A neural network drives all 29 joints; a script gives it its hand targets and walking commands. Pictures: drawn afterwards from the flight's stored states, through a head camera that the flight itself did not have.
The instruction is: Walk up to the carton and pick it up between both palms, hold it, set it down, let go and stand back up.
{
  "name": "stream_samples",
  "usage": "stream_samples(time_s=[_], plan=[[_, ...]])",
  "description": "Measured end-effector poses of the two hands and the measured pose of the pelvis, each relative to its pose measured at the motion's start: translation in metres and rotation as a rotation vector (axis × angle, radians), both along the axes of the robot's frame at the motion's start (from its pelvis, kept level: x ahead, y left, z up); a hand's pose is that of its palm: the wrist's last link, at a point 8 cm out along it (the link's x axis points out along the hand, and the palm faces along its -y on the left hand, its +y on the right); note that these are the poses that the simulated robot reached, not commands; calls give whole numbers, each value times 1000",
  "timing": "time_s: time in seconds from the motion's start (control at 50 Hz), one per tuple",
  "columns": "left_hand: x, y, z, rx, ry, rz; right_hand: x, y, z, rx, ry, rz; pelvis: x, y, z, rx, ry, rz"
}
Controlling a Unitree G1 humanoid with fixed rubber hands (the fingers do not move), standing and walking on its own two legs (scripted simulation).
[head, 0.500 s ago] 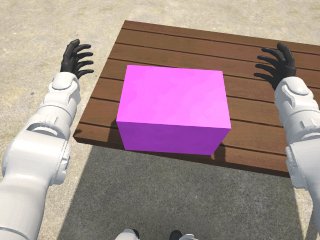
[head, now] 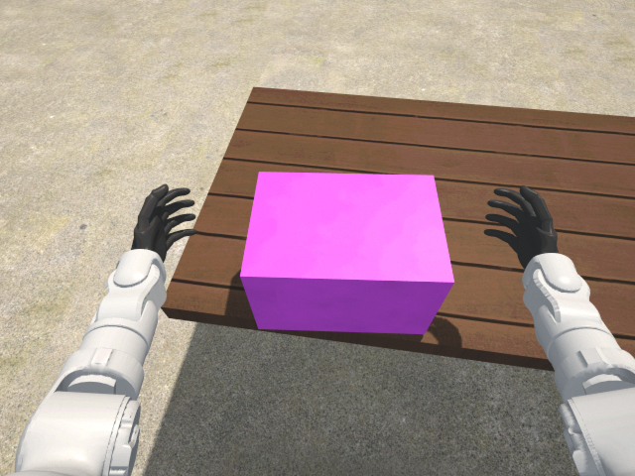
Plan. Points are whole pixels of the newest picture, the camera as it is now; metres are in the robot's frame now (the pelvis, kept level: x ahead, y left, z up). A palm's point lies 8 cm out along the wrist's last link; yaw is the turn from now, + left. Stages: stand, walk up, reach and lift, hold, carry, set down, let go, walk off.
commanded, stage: set down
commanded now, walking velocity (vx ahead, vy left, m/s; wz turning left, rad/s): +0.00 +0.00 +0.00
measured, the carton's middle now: (343, 254) +0.45 +0.00 -0.06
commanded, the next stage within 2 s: let go in 1.88 s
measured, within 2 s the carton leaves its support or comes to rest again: neither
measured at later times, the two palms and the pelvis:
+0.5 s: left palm (144, 318) +0.29 +0.26 +0.01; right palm (536, 331) +0.31 -0.25 +0.00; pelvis -0.01 +0.00 +0.00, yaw +1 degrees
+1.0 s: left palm (147, 379) +0.23 +0.25 -0.03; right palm (531, 406) +0.23 -0.24 -0.04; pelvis +0.01 +0.00 -0.01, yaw +2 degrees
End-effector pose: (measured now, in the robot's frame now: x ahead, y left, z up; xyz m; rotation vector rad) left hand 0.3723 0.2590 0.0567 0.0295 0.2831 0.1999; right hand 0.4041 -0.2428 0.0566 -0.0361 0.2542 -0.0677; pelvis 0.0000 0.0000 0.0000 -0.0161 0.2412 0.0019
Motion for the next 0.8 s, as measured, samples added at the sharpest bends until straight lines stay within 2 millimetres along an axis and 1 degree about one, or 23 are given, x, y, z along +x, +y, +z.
stream_samples(time_s=[0.16,0.3,0.42,0.58,0.7,0.8], plan=[[-31,3,-18,-8,-19,19,-36,4,-17,4,33,11,-1,-2,0,1,-61,13],[-49,1,-30,4,-28,24,-55,10,-32,20,28,14,-7,-1,-3,1,-82,22],[-66,0,-39,15,-22,19,-73,4,-45,18,28,5,-8,1,-4,2,-104,24],[-100,3,-62,11,2,42,-113,-7,-67,-4,57,-3,-5,-1,-4,10,-139,24],[-123,1,-79,1,-2,59,-140,-4,-83,-2,69,0,-2,-3,-6,13,-156,29],[-133,-5,-86,0,-15,50,-154,2,-92,3,53,-3,-1,-4,-9,13,-170,32]])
